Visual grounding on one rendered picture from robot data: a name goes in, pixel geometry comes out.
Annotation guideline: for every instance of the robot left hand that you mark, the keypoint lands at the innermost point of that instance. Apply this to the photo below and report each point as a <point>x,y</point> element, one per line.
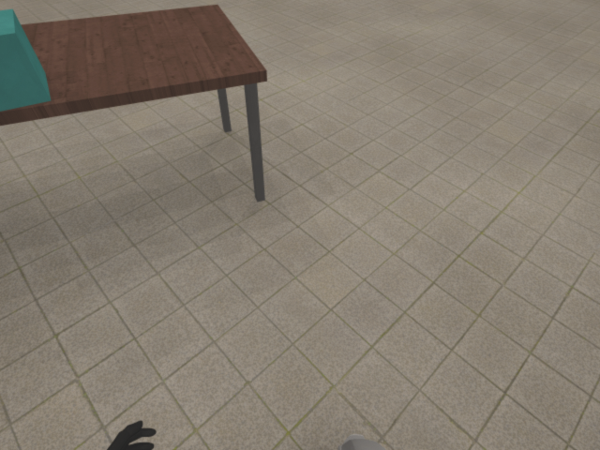
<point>130,434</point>

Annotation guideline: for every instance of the carton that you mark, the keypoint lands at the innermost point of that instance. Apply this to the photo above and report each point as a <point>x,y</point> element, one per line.
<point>23,80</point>

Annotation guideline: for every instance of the table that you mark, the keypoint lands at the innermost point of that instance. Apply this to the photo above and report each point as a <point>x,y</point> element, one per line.
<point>103,62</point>

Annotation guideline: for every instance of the right robot shin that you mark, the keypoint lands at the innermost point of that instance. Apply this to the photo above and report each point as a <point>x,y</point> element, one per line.
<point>354,436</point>

